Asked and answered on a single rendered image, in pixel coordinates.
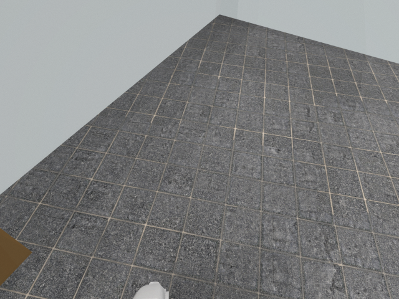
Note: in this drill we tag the left robot thigh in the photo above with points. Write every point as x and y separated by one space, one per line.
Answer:
153 291

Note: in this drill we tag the cupboard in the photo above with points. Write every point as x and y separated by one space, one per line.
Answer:
12 254

